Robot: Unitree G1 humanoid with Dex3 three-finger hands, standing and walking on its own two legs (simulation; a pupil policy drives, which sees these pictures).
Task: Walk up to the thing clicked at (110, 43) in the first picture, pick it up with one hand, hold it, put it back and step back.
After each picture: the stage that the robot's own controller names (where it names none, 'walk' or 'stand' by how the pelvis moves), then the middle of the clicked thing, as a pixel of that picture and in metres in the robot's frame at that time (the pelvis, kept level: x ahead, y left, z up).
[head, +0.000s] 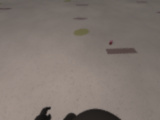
stand; (110, 42) +1.85 -0.51 -0.72
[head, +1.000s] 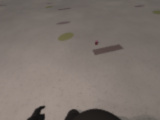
walk; (96, 42) +1.78 -0.02 -0.69
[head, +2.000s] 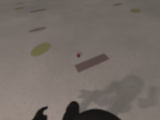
walk; (78, 54) +1.22 +0.31 -0.72
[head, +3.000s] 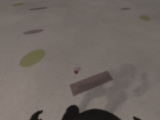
walk; (76, 70) +0.78 +0.25 -0.70
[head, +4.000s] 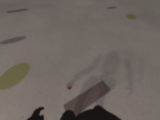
walk; (69, 86) +0.50 +0.24 -0.71
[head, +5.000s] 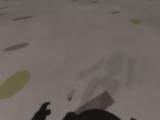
stand; (69, 97) +0.38 +0.25 -0.71
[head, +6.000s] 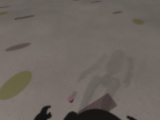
stand; (70, 99) +0.35 +0.23 -0.72
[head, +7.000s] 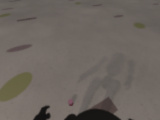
stand; (70, 102) +0.33 +0.21 -0.72
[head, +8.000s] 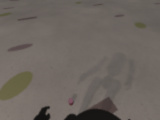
stand; (70, 101) +0.33 +0.21 -0.72
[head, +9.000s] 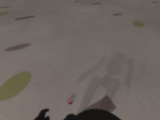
stand; (70, 101) +0.34 +0.22 -0.73
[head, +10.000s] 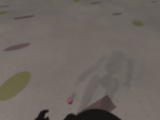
stand; (69, 100) +0.33 +0.22 -0.73
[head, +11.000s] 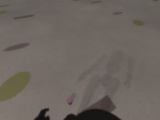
go down; (69, 101) +0.32 +0.22 -0.73
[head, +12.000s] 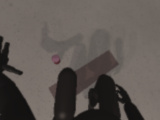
go down; (56, 59) +0.40 +0.29 -0.32
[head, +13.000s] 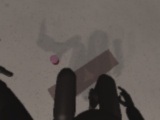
approach; (54, 60) +0.39 +0.30 -0.30
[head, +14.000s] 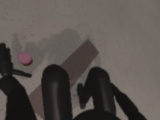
close in; (26, 59) +0.36 +0.34 -0.21
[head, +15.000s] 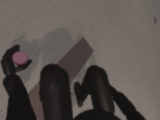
close; (20, 59) +0.35 +0.33 -0.21
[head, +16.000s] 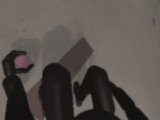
lift; (23, 62) +0.33 +0.32 -0.21
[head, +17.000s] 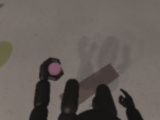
lift; (56, 70) +0.31 +0.23 -0.01
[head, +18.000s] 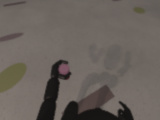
hold; (64, 72) +0.33 +0.18 +0.00
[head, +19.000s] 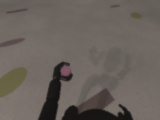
hold; (66, 74) +0.33 +0.17 +0.01
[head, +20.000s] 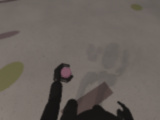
crouch; (66, 75) +0.33 +0.17 -0.03
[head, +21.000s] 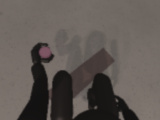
lower; (47, 54) +0.42 +0.29 -0.10
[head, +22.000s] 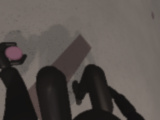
lower; (15, 55) +0.39 +0.34 -0.21
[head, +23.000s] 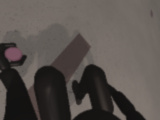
lower; (15, 56) +0.38 +0.34 -0.21
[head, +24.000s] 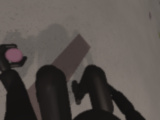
lower; (15, 56) +0.37 +0.34 -0.21
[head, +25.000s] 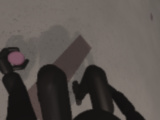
lower; (18, 59) +0.35 +0.33 -0.21
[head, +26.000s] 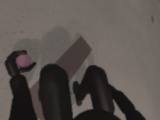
open; (24, 62) +0.34 +0.31 -0.22
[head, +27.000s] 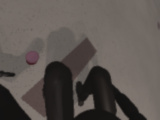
stand; (32, 58) +0.34 +0.30 -0.21
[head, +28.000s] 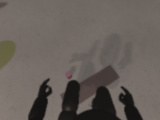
walk; (68, 75) +0.38 +0.22 -0.49
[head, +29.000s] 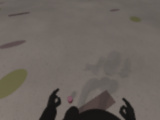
stand; (70, 99) +0.33 +0.20 -0.66
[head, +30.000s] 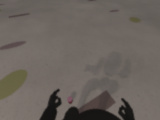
stand; (70, 100) +0.33 +0.21 -0.67
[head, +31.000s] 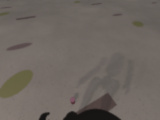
stand; (72, 100) +0.35 +0.19 -0.72
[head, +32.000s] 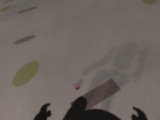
walk; (76, 86) +0.42 +0.23 -0.69
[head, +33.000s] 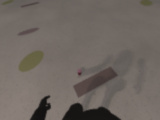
walk; (79, 72) +0.67 +0.18 -0.70
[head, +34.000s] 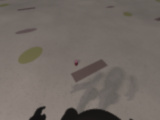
stand; (76, 62) +0.99 +0.24 -0.70
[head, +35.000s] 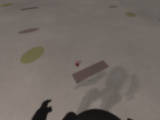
stand; (77, 63) +0.98 +0.21 -0.72
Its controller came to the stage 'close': yes
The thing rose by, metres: 0.72
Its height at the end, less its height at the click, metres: +0.00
